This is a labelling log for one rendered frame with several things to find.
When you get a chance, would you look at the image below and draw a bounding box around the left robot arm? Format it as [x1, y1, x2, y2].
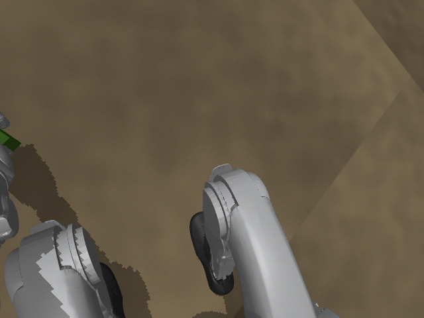
[0, 142, 19, 248]

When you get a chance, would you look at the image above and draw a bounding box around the cube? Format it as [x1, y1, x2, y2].
[0, 129, 21, 151]

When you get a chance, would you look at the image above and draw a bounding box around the right robot hand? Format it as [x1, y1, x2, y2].
[312, 301, 341, 318]

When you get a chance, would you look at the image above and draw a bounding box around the right robot foot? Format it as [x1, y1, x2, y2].
[189, 211, 234, 295]

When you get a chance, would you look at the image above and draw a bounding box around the left robot hand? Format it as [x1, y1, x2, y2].
[0, 112, 14, 156]

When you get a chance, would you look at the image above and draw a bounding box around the left robot foot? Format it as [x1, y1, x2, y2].
[100, 262, 125, 318]

